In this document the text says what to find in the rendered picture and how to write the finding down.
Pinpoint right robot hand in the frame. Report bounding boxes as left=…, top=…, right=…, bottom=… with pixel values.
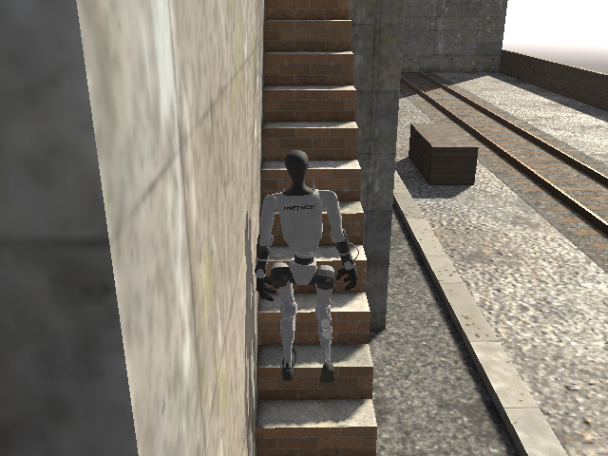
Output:
left=336, top=265, right=358, bottom=291

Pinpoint left robot hand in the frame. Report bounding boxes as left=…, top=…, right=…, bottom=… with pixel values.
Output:
left=256, top=276, right=279, bottom=301

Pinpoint robot foot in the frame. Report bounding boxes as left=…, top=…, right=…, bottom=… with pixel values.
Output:
left=282, top=348, right=296, bottom=381
left=320, top=362, right=334, bottom=383

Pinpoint robot left forearm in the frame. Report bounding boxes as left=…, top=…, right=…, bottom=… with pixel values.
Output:
left=255, top=233, right=270, bottom=278

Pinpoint robot left upper arm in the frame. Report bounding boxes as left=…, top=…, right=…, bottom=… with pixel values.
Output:
left=259, top=193, right=280, bottom=247

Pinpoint robot right forearm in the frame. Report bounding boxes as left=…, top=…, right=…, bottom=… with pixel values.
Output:
left=335, top=228, right=355, bottom=270

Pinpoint robot left foot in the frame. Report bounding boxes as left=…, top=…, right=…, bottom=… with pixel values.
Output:
left=282, top=348, right=296, bottom=381

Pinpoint robot right upper arm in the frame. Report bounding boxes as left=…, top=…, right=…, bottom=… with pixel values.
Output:
left=318, top=190, right=345, bottom=243

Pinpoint robot right foot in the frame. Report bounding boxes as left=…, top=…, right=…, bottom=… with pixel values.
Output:
left=320, top=362, right=334, bottom=383

